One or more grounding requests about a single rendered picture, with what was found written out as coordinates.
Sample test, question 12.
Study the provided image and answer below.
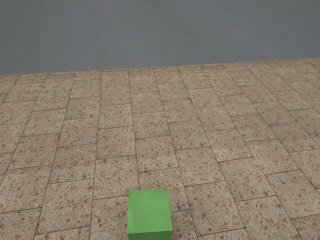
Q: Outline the carton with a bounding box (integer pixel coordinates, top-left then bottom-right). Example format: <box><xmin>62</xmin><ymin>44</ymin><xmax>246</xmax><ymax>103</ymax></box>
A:
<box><xmin>127</xmin><ymin>189</ymin><xmax>173</xmax><ymax>240</ymax></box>

